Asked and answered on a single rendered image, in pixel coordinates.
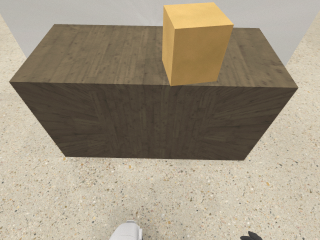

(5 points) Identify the carton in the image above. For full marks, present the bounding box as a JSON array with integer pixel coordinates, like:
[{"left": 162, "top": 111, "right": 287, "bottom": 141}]
[{"left": 162, "top": 2, "right": 234, "bottom": 86}]

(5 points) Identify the left robot thigh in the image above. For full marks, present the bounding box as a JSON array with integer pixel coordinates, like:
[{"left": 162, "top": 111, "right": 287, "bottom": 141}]
[{"left": 109, "top": 222, "right": 143, "bottom": 240}]

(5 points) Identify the pedestal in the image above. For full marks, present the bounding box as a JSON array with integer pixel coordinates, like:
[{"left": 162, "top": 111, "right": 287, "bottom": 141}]
[{"left": 9, "top": 24, "right": 299, "bottom": 161}]

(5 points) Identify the left robot shin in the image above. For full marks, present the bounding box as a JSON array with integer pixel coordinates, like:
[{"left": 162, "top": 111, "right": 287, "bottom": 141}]
[{"left": 126, "top": 220, "right": 137, "bottom": 225}]

